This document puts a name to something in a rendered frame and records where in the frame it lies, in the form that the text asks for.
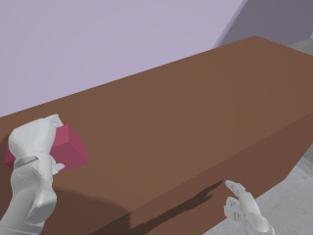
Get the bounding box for table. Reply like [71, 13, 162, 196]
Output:
[0, 35, 313, 235]

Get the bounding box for robot right forearm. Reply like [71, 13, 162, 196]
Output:
[244, 213, 275, 235]

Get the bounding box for robot right hand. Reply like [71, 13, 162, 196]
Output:
[224, 180, 261, 224]

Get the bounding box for sponge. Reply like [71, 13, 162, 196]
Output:
[4, 124, 89, 173]

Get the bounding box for robot left hand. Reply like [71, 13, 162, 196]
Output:
[8, 114, 65, 175]

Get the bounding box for robot left forearm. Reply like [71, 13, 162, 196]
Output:
[0, 152, 57, 235]

